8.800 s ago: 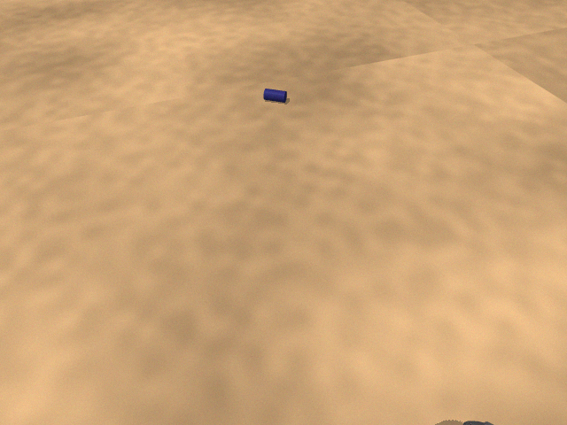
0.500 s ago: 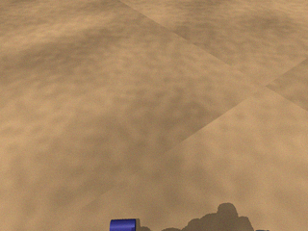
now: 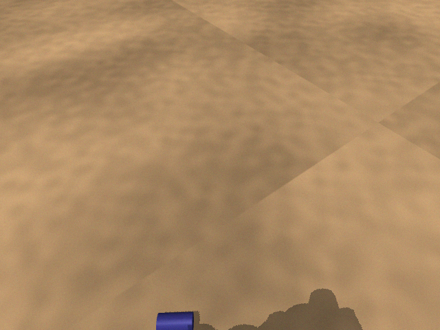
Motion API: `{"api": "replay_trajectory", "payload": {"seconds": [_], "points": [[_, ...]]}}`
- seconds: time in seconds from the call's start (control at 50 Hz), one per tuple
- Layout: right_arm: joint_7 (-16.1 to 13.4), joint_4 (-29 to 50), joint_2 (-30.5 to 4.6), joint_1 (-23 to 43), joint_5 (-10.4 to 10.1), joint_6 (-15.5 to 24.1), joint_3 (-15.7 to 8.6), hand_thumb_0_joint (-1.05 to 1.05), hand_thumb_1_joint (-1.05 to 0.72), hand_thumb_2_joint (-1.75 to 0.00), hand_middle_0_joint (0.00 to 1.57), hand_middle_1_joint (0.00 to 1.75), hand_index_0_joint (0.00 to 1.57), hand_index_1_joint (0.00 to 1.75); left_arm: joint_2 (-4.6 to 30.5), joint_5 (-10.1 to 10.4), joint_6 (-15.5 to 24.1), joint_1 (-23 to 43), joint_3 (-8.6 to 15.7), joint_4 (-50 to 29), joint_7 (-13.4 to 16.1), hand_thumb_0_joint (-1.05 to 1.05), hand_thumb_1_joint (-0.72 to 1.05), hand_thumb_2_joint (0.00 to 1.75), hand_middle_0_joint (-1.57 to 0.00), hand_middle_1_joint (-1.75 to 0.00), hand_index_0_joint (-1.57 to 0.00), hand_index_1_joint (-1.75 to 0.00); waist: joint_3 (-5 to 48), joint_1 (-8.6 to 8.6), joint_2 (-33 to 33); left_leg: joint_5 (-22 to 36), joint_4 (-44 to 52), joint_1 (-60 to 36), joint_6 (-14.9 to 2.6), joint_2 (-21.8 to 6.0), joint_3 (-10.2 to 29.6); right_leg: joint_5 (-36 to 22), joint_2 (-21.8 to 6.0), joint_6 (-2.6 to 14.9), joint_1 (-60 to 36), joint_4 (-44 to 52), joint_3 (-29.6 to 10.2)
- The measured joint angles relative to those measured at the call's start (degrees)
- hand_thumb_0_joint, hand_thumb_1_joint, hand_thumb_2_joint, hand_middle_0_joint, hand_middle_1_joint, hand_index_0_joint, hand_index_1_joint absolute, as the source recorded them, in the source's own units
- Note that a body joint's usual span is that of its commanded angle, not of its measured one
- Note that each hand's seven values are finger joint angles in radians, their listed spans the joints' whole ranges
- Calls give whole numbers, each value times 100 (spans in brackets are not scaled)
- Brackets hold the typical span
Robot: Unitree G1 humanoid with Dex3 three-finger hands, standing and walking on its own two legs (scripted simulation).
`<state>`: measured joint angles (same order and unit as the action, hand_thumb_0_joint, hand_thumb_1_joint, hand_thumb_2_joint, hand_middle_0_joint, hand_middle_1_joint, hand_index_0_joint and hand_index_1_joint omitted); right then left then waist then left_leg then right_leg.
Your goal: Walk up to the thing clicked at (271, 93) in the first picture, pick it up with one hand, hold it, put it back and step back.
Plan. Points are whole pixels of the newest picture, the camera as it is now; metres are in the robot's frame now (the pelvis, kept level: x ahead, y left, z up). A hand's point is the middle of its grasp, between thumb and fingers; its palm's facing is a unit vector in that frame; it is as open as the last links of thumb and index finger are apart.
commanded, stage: stand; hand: left
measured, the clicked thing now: (175, 322) +0.27 +0.20 -0.75
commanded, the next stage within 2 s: walk up in 0.12 s
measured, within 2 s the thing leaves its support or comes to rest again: neither
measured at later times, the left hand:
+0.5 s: hand out of the picture +0.00 +0.21 -0.16, palm faces -0.04 -0.90 -0.43, open 7.3 cm
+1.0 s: hand out of the picture -0.13 +0.22 -0.17, palm faces +0.13 -0.92 -0.38, open 7.3 cm
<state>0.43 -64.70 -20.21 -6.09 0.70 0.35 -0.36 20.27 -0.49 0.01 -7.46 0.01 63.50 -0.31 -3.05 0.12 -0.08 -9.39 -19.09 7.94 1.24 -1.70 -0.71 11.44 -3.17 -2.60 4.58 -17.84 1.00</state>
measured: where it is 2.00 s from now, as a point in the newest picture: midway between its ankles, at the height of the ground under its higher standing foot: outside the picture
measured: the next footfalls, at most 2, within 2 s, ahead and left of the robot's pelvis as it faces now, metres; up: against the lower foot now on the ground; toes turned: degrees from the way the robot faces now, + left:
left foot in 0.82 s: -0.14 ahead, +0.07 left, +0.00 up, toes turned +4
right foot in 0.98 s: -0.06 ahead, -0.15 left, +0.00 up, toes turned +1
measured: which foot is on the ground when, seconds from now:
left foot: down 0.00-0.42, up 0.44-0.80, down 0.82-1.00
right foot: down 0.00-0.88, up 0.90-0.96, down 0.98-1.00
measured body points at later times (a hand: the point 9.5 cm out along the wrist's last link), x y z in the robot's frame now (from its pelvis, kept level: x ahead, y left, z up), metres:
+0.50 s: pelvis -0.08 -0.06 -0.03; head +0.00 -0.09 +0.41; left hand +0.00 +0.26 -0.13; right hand +0.06 -0.38 -0.16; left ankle -0.05 +0.11 -0.69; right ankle -0.06 -0.16 -0.75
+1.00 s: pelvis -0.16 -0.06 -0.02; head -0.15 -0.06 +0.43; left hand -0.14 +0.26 -0.14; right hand -0.04 -0.36 -0.14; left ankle -0.19 +0.07 -0.75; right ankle -0.09 -0.16 -0.75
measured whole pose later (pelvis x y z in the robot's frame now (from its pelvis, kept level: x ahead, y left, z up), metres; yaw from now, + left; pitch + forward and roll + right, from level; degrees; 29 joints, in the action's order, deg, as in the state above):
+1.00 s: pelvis -0.16 -0.06 -0.02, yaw +5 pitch -4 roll +0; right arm 1.0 -53.6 -20.8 -11.3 1.9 -1.8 -1.6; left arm 22.1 -0.4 -0.8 -14.1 3.7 55.0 -0.6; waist -4.2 1.8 -0.4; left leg -20.6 -34.1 10.1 0.6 -0.2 1.7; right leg 14.9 0.4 1.2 16.8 -34.2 0.4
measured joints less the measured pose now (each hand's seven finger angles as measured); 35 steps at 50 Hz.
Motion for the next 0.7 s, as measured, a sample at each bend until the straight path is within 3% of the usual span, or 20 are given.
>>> {"api": "replay_trajectory", "payload": {"seconds": [0.16,0.24,0.3,0.34,0.38,0.4,0.42,0.44,0.48,0.52,0.56,0.62,0.7], "points": [[-4,107,0,30,-53,-30,-23,1,-91,-90,21,30,21,30,35,47,-94,41,40,-103,-10,0,91,90,-21,-30,-20,-30,-70,2,-21,-25,-120,126,-11,22,-5,92,-24,12,191,-257,-14],[-46,470,-35,185,-132,-117,-144,1,-90,-90,21,30,21,30,184,97,-266,208,131,-458,34,0,91,90,-21,-30,-20,-30,-434,-34,-55,-35,-454,454,-17,-9,37,185,14,200,799,-1209,-1],[-103,786,-81,201,-61,-205,-241,1,-90,-90,21,30,21,30,298,83,-423,259,216,-746,21,0,91,90,-21,-30,-20,-30,-587,-53,-22,-55,-733,733,-5,-96,118,1321,220,405,1334,-2533,-111],[-139,980,-153,185,8,-263,-284,1,-90,-90,21,30,21,30,327,93,-474,230,272,-928,1,0,91,90,-21,-30,-20,-30,-626,-31,41,-91,-966,948,16,-171,163,1670,316,489,1480,-2943,-153],[-160,1153,-257,182,28,-330,-317,1,-90,-90,21,30,21,30,321,72,-463,153,317,-1085,-24,0,91,90,-21,-30,-20,-30,-652,20,118,-178,-1288,1185,103,-247,195,1422,323,494,1335,-2526,-134],[-159,1236,-305,190,15,-372,-328,1,-90,-90,21,30,21,30,329,43,-431,89,335,-1150,-34,0,91,90,-21,-30,-20,-30,-653,56,126,-256,-1512,1328,147,-266,192,1031,289,473,1182,-2076,-117],[-162,1307,-372,241,-6,-410,-347,1,-90,-90,21,30,21,30,281,0,-399,63,368,-1176,-23,0,91,90,-21,-30,-20,-30,-731,60,240,-345,-1786,1470,83,-340,262,851,358,426,1165,-2003,-61],[-184,1367,-420,287,-31,-448,-375,1,-90,-90,21,30,21,30,208,-46,-391,45,375,-1202,-18,0,91,90,-21,-30,-20,-30,-831,19,349,-871,-2177,1615,-13,-269,492,867,406,423,1201,-2110,18],[-238,1452,-409,306,-53,-518,-399,1,-91,-90,21,30,21,30,114,-134,-389,-45,321,-1293,-42,0,91,90,-21,-30,-20,-30,-908,83,288,-1945,-3397,1918,-160,243,848,864,326,467,1338,-2230,-50],[-237,1539,-412,234,-108,-516,-395,1,-91,-90,21,30,21,30,-6,-150,-407,-109,274,-1350,-40,0,91,90,-21,-30,-20,-30,-918,117,286,-2110,-4525,2119,-169,628,1013,684,286,497,1374,-2040,-78],[-227,1611,-403,79,-143,-474,-362,1,-91,-90,21,30,21,30,-85,-150,-410,-138,244,-1426,-15,0,91,90,-21,-30,-20,-30,-873,108,287,-2021,-5100,2142,-110,798,984,510,259,531,1424,-1852,-31],[-208,1573,-390,-222,-77,-456,-305,1,-91,-90,21,30,21,30,-180,-124,-284,-149,225,-1590,60,0,91,90,-21,-30,-21,-30,-784,110,313,-1954,-5041,1849,-27,794,916,350,227,579,1453,-1680,141],[-145,1363,-354,-483,13,-508,-244,1,-91,-90,21,30,21,30,-227,-104,-93,-206,214,-1747,109,0,90,90,-21,-30,-21,-30,-667,151,316,-2101,-3884,1212,10,573,888,282,160,590,1468,-1676,379]]}}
